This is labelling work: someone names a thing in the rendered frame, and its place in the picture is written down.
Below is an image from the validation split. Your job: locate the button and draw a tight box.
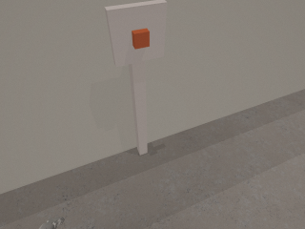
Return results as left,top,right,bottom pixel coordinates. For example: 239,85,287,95
132,28,150,50

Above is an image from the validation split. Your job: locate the left robot hand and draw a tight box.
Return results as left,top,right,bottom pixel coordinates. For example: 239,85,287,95
39,217,65,229

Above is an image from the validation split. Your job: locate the panel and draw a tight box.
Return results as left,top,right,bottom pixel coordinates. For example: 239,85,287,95
105,0,168,155

